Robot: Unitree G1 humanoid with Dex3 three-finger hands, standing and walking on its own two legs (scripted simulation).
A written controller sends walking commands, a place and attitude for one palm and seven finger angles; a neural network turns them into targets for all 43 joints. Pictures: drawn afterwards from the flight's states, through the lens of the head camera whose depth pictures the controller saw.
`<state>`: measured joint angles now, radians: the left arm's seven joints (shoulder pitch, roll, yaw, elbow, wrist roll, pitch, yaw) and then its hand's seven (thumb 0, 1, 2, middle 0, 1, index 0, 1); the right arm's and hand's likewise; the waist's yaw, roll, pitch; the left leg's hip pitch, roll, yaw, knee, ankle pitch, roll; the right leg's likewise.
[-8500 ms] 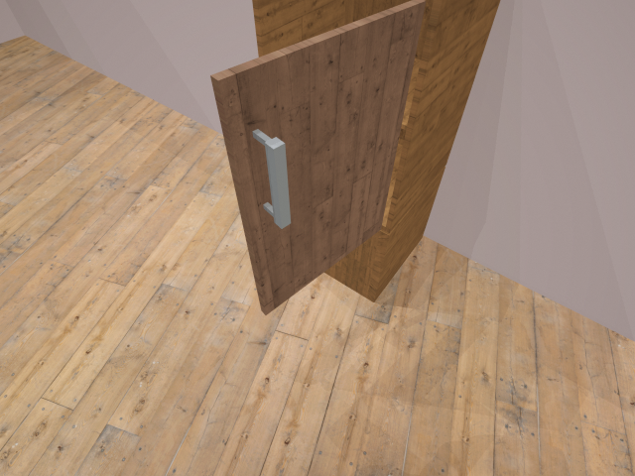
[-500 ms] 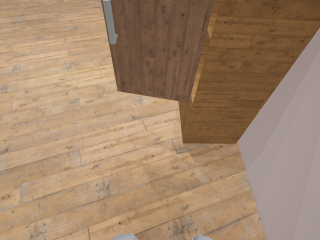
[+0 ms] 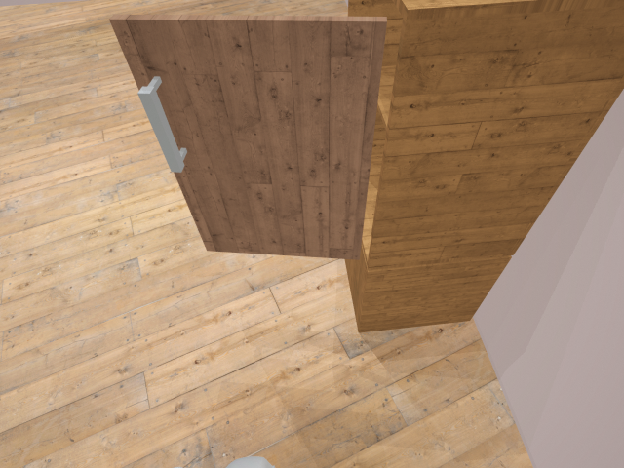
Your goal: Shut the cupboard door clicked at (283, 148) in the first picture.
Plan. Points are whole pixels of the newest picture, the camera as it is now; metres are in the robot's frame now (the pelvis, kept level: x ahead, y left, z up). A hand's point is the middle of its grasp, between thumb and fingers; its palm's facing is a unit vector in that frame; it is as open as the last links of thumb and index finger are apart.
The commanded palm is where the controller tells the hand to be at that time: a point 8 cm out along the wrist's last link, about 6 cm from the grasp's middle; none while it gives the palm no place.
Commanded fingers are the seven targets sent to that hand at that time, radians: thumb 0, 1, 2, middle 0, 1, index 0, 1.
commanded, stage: take the last steps up to it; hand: left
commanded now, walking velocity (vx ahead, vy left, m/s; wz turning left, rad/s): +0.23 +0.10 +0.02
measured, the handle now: (167, 126) +0.65 +0.29 +0.07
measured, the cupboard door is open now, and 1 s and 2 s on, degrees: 79 79 79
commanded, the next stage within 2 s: come to a stop and stand still in 0.16 s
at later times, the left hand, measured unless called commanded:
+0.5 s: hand (157, 462) +0.16 +0.25 -0.19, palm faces +0.03 -0.98 -0.17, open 7.4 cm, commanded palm none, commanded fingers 0.00 0.90 0.90 -0.20 -0.30 -0.20 -0.30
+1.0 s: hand (186, 422) +0.21 +0.22 -0.18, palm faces -0.01 -0.98 -0.20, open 7.3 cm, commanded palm none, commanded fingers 0.00 0.90 0.90 -0.20 -0.30 -0.20 -0.30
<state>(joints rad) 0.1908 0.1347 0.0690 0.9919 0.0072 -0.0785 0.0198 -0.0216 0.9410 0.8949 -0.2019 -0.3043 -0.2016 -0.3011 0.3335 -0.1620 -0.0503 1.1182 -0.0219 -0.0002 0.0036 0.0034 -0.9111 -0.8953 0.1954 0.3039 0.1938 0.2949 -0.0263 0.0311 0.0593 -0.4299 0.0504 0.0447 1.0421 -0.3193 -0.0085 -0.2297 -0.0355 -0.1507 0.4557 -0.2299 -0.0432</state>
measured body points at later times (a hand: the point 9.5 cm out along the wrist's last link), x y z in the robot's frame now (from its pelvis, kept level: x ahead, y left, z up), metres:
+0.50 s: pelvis +0.14 +0.08 -0.01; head +0.17 +0.09 +0.44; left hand +0.16 +0.31 -0.17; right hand +0.22 -0.15 -0.15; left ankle +0.18 +0.17 -0.74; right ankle +0.12 -0.04 -0.70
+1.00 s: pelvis +0.14 +0.04 -0.01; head +0.17 +0.05 +0.44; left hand +0.21 +0.27 -0.16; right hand +0.15 -0.19 -0.16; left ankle +0.13 +0.15 -0.74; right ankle +0.12 -0.06 -0.74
